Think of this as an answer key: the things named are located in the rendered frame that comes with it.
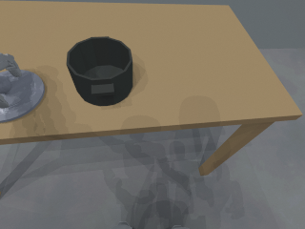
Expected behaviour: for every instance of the knob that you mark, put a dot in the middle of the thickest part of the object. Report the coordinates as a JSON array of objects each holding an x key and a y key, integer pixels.
[{"x": 5, "y": 85}]

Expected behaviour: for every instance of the left robot hand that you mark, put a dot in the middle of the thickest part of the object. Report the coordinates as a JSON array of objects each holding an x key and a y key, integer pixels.
[{"x": 7, "y": 62}]

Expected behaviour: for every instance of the table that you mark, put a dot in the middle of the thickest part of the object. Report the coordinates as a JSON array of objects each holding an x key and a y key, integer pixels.
[{"x": 193, "y": 66}]

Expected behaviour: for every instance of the lid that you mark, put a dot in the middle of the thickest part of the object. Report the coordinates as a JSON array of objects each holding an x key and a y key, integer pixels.
[{"x": 25, "y": 94}]

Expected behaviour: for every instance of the pot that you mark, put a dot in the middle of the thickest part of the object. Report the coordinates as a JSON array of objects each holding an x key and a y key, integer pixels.
[{"x": 101, "y": 70}]

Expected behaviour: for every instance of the left robot shin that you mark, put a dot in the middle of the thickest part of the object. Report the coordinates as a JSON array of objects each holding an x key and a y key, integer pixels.
[{"x": 123, "y": 223}]

